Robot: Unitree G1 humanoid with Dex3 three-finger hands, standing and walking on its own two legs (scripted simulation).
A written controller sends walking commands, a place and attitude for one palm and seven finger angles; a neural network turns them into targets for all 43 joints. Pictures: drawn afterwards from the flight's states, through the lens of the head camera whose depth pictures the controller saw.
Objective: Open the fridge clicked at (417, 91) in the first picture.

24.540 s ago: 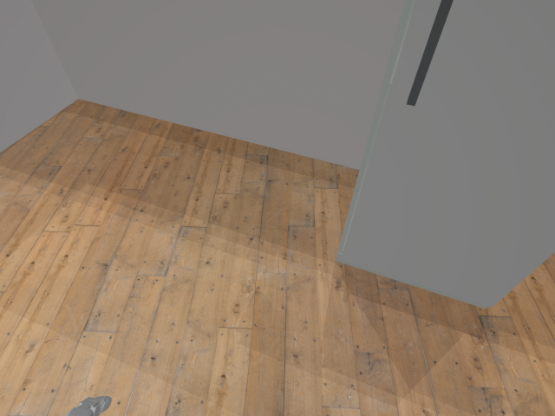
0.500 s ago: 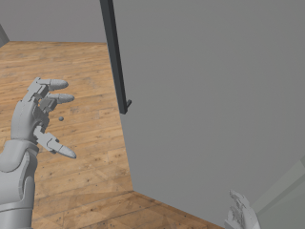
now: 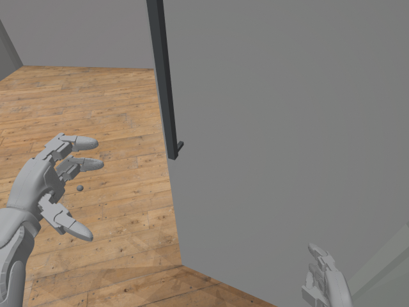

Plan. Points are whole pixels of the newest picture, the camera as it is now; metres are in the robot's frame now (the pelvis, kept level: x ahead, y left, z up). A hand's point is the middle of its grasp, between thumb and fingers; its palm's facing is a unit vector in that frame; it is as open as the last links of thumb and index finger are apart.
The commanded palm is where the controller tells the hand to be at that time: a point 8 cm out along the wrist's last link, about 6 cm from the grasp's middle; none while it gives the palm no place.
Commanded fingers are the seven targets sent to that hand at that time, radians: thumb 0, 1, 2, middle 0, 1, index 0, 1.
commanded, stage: draw the hand back to the body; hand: left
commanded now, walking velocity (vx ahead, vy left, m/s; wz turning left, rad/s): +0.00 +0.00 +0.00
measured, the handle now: (168, 73) +0.45 +0.13 +0.27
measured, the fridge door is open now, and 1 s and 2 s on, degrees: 70 70 70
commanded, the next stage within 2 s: step back with the hand held close in 1.04 s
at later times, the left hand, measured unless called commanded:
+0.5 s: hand (61, 192) +0.23 +0.26 +0.17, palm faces +0.41 -0.84 -0.36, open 10.4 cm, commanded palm +0.17 +0.31 +0.18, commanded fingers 0.00 0.65 0.78 -0.21 -0.45 -0.21 -0.45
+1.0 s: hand (53, 205) +0.20 +0.27 +0.17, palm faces +0.46 -0.81 -0.37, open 7.4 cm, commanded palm +0.15 +0.30 +0.18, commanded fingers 0.00 0.90 0.90 -0.20 -0.30 -0.20 -0.30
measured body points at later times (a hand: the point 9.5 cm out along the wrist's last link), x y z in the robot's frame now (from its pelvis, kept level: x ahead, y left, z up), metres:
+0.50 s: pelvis +0.02 +0.01 +0.01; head +0.00 +0.00 +0.45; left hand +0.20 +0.31 +0.19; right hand +0.19 -0.21 -0.08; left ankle +0.01 +0.12 -0.73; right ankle -0.01 -0.13 -0.73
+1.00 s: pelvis +0.01 +0.00 +0.01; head -0.01 -0.01 +0.46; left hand +0.17 +0.31 +0.19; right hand +0.20 -0.21 -0.07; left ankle +0.01 +0.12 -0.73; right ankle -0.01 -0.13 -0.73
